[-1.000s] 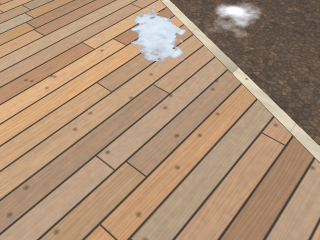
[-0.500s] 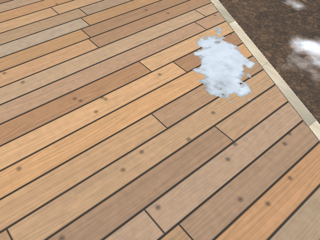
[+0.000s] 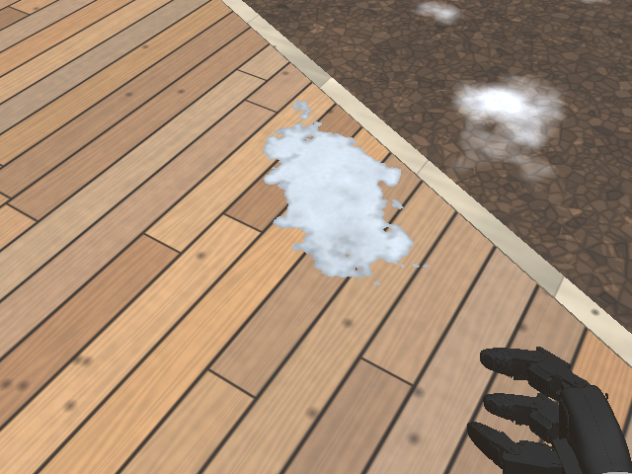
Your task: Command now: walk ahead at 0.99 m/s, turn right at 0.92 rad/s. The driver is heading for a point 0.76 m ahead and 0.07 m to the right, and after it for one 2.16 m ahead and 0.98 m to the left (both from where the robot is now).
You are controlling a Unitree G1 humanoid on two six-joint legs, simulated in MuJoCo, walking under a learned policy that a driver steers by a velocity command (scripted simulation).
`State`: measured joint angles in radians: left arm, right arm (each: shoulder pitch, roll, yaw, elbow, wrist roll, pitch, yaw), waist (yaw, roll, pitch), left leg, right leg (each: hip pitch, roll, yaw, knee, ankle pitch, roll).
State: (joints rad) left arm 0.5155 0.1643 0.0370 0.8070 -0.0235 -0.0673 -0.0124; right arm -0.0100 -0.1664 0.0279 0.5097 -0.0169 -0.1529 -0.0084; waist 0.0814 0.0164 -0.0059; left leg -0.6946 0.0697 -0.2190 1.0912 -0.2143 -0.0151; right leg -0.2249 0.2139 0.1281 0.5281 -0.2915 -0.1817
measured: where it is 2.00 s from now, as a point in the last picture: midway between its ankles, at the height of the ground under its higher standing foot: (455, 151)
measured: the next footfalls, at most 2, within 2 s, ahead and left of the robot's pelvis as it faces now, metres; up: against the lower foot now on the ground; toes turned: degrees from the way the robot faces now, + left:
left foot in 0.16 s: +0.33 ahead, +0.20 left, +0.00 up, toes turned -19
right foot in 0.64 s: +0.61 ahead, -0.23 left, +0.00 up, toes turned -35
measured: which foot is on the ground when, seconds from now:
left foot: up 0.00-0.14, down 0.16-0.62, up 0.64-1.00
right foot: down 0.00-0.14, up 0.16-0.62, down 0.64-1.00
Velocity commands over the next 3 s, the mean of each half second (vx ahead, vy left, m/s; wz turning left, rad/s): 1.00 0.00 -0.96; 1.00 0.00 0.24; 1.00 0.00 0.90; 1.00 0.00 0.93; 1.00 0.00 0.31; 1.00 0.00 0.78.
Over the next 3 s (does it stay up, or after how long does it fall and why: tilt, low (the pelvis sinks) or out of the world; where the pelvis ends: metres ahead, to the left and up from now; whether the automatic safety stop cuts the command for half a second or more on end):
stays up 2.28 0.38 -0.04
